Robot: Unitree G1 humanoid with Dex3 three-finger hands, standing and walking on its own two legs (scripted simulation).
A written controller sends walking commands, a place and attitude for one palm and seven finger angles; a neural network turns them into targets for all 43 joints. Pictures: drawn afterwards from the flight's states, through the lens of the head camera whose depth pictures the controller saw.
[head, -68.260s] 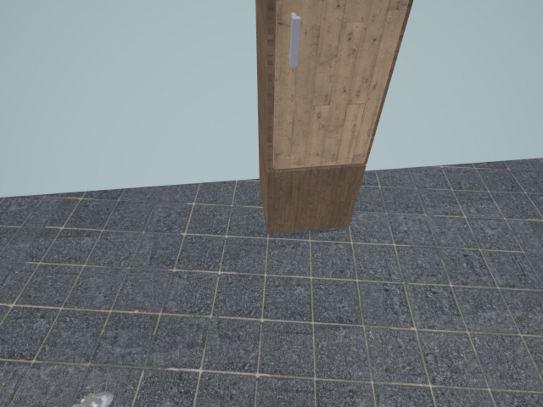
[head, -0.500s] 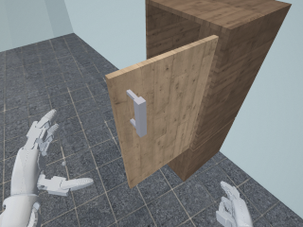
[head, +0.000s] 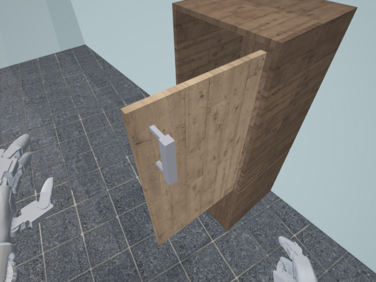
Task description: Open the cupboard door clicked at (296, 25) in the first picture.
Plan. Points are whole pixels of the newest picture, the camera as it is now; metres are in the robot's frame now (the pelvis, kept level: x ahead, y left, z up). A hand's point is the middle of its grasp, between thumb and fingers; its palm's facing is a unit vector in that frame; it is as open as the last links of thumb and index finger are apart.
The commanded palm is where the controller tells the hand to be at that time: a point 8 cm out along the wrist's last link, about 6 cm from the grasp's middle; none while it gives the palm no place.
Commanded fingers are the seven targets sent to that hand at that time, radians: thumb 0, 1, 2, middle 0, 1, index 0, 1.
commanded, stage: draw the hand back to the body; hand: left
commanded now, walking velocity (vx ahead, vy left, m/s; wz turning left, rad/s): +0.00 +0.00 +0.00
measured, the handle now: (163, 155) +0.32 +0.09 +0.13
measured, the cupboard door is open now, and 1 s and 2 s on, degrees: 88 88 88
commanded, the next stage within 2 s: step back with the hand held close in 0.36 s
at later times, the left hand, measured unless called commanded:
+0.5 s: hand (57, 204) +0.19 +0.24 +0.15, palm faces +0.44 -0.80 -0.40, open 7.4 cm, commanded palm +0.14 +0.28 +0.17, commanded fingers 0.00 0.90 0.90 -0.20 -0.30 -0.20 -0.30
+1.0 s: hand (8, 234) +0.13 +0.28 +0.16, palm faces +0.33 -0.79 -0.52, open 7.4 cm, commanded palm +0.07 +0.32 +0.17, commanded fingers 0.00 0.90 0.90 -0.20 -0.30 -0.20 -0.30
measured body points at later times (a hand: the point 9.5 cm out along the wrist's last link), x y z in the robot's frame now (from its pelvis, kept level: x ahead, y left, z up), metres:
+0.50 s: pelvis +0.00 -0.02 +0.00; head -0.01 -0.05 +0.45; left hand +0.16 +0.28 +0.17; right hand +0.19 -0.24 -0.09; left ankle +0.01 +0.11 -0.74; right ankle -0.07 -0.12 -0.74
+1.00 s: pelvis -0.08 +0.03 -0.01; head -0.05 +0.04 +0.44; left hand +0.11 +0.32 +0.18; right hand +0.10 -0.22 -0.08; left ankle +0.01 +0.11 -0.74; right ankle -0.08 -0.12 -0.74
